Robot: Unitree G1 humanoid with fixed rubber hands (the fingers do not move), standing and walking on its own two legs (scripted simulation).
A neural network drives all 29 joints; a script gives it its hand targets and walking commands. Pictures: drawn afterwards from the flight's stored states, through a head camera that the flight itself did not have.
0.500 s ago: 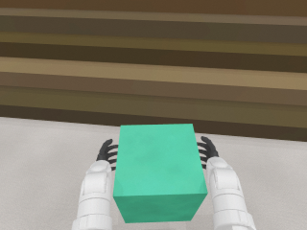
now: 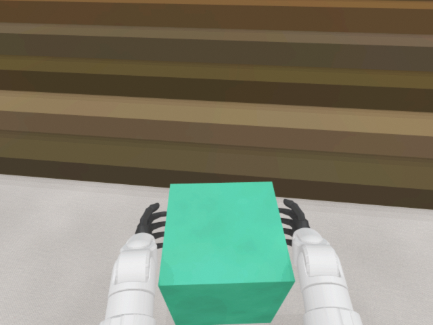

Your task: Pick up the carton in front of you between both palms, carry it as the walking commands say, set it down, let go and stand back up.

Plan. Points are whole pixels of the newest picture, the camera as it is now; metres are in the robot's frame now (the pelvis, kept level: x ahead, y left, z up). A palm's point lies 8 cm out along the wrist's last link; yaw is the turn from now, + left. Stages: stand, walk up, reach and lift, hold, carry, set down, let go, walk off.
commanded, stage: reach and lift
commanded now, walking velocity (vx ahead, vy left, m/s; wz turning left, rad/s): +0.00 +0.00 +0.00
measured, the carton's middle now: (222, 256) +0.29 +0.00 -0.04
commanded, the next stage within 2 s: hold in 0.04 s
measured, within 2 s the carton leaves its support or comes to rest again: neither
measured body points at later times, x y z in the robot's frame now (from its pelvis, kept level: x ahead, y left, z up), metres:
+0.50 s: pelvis -0.01 +0.00 +0.00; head -0.06 +0.00 +0.44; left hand +0.29 +0.15 +0.05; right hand +0.29 -0.15 +0.05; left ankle +0.00 +0.13 -0.74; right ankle +0.00 -0.14 -0.74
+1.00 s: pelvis +0.17 -0.02 +0.00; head +0.15 -0.03 +0.45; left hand +0.43 +0.12 +0.08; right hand +0.42 -0.18 +0.08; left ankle +0.08 +0.09 -0.75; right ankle +0.19 -0.12 -0.72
